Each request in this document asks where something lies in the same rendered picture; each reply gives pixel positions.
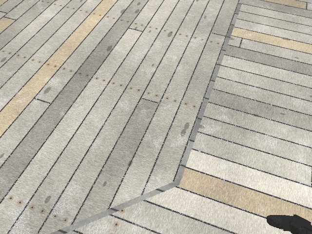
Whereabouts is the robot right hand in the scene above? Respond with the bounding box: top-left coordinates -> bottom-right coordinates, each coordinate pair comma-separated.
266,214 -> 312,234

